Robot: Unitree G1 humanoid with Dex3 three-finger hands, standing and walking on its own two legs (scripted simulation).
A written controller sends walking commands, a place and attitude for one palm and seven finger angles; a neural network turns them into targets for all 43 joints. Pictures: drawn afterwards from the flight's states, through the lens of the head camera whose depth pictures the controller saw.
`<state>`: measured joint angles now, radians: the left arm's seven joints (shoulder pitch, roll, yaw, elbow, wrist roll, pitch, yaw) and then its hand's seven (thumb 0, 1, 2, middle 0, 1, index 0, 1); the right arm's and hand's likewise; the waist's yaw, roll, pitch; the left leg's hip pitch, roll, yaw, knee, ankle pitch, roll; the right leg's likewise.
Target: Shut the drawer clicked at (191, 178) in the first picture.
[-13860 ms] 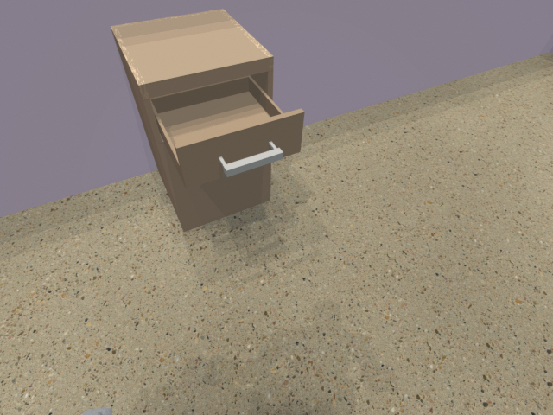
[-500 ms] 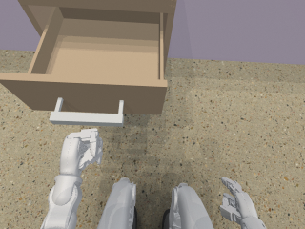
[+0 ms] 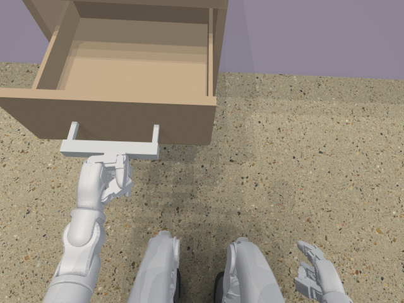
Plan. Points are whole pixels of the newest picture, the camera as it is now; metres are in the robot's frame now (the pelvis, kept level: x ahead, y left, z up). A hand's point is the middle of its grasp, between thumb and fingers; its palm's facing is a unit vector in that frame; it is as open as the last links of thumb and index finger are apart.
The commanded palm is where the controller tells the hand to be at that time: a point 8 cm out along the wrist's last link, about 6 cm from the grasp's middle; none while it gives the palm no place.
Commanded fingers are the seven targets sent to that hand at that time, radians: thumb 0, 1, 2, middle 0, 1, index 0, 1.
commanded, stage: push the drawer shut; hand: left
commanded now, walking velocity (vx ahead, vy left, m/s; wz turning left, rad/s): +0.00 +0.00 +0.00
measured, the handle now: (113, 139) +0.41 +0.20 +0.01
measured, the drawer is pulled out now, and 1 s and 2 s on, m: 0.25 0.12 0.01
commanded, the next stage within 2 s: none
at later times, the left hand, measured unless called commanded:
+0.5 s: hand (129, 154) +0.39 +0.17 +0.00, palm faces -0.01 -1.00 -0.06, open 2.8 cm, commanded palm +0.41 +0.20 +0.01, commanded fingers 0.00 0.90 0.90 -1.40 -1.60 -1.40 -1.60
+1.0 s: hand (139, 117) +0.47 +0.16 +0.00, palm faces +0.04 -1.00 -0.07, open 3.0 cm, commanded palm +0.47 +0.19 +0.01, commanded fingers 0.00 0.90 0.90 -1.40 -1.60 -1.40 -1.60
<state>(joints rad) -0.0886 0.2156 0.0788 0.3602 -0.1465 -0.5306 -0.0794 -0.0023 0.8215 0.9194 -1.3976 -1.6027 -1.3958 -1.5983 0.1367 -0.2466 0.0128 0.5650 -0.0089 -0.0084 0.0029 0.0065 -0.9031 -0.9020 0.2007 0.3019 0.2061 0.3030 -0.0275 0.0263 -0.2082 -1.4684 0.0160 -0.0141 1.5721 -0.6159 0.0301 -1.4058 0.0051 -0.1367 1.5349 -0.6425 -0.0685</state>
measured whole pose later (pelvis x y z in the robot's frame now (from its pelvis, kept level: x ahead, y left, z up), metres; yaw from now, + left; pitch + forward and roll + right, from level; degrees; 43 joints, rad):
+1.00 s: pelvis -0.02 +0.01 -0.01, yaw -1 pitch +32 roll -4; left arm -0.75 0.33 0.25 1.02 -0.05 -0.59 -0.02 0.00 0.78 0.97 -1.40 -1.60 -1.40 -1.60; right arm 0.24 -0.26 0.04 0.65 -0.05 0.03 0.01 0.00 -0.90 -0.90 0.20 0.30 0.21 0.30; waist -0.14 0.04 -0.19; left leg -1.57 0.02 0.00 1.58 -0.58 0.05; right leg -1.50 0.00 -0.12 1.54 -0.59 -0.05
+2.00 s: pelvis -0.02 +0.02 -0.03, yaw -5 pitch +37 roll -8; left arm -1.18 0.64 0.37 1.25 0.06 -0.44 -0.07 0.01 0.67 0.92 -1.40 -1.60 -1.40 -1.60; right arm 0.31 -0.25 0.10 0.62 -0.07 0.07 0.02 0.00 -0.90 -0.90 0.20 0.30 0.21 0.30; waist -0.28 0.04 -0.15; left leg -1.75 0.04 -0.04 1.67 -0.58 0.06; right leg -1.66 0.03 -0.16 1.57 -0.57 -0.05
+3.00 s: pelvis -0.02 +0.03 -0.03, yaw -6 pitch +38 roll -10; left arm -1.16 0.64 0.41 1.13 0.05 -0.33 -0.09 0.00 0.68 0.86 -1.40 -1.60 -1.40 -1.60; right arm 0.35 -0.23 0.12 0.60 -0.07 0.08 0.05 0.00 -0.90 -0.90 0.20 0.30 0.21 0.30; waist -0.28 0.05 -0.13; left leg -1.74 0.05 -0.04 1.65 -0.58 0.07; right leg -1.65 0.05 -0.16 1.54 -0.55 -0.03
